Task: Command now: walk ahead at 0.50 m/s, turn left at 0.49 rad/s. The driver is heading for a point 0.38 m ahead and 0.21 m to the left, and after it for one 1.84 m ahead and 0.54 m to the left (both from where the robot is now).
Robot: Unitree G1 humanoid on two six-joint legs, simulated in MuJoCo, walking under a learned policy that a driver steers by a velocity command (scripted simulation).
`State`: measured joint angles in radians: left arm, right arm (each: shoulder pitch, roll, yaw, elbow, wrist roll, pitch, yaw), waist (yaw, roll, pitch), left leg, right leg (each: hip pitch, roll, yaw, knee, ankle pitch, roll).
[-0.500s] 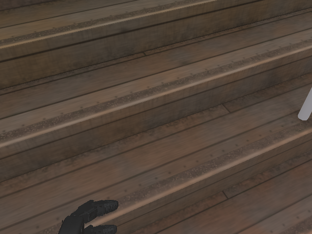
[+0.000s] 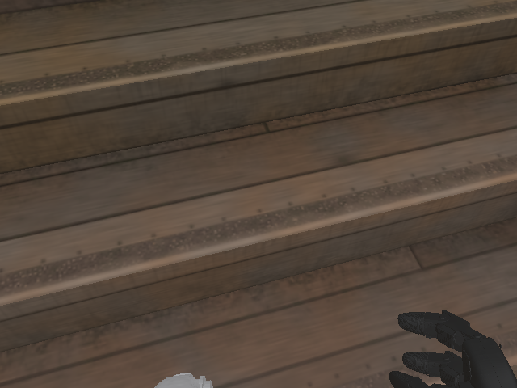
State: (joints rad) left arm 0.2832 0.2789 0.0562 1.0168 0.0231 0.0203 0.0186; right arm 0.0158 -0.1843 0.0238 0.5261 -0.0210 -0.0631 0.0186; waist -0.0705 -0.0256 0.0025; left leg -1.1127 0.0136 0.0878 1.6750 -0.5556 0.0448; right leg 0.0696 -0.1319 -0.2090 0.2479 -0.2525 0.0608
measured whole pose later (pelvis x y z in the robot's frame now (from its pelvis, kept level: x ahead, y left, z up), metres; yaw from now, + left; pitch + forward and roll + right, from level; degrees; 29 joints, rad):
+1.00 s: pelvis +0.48 +0.17 +0.32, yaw +35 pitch +5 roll +3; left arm 0.59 0.10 -0.02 1.05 -0.01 -0.04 0.05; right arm -0.08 -0.06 0.13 0.51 0.04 -0.03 0.07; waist 0.11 -0.03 0.01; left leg -1.06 0.12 0.14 1.35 -0.36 0.07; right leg 0.16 -0.21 -0.23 0.19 -0.29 0.09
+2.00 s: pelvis +1.01 +0.45 +0.68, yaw +3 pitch +7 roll +5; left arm 0.52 0.07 -0.02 0.97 0.00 -0.01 0.04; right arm -0.09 -0.02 0.15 0.52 -0.03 -0.13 0.02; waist 0.07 0.00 -0.03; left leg -1.07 0.01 0.16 1.29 -0.35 0.08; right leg -0.03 0.04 0.27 0.28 -0.22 -0.12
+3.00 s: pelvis +1.57 +0.33 +0.99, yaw +4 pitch +1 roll +0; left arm 0.47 0.11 -0.04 1.04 0.06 -0.02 0.01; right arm 0.02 -0.09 0.07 0.63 0.01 0.01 0.02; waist 0.01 0.02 -0.08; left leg -1.35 0.01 0.01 1.98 -0.07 0.12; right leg -0.04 -0.14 -0.32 0.39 -0.34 0.05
